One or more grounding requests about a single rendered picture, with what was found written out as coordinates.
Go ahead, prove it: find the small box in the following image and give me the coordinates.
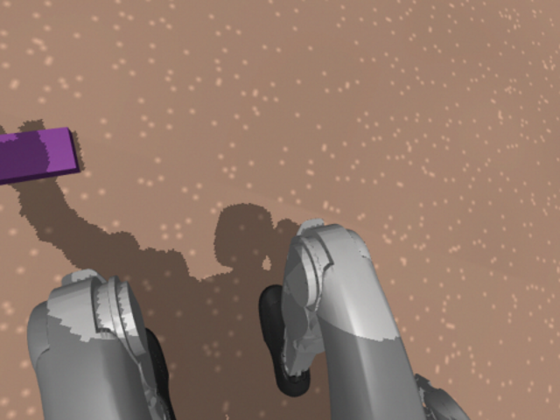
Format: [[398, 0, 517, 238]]
[[0, 127, 80, 186]]

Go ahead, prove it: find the left robot foot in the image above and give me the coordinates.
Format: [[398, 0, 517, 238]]
[[145, 328, 176, 420]]

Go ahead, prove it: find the right robot foot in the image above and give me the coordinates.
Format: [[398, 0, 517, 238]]
[[258, 284, 311, 397]]

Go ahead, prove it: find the right robot hand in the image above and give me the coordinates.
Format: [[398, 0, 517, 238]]
[[415, 374, 471, 420]]

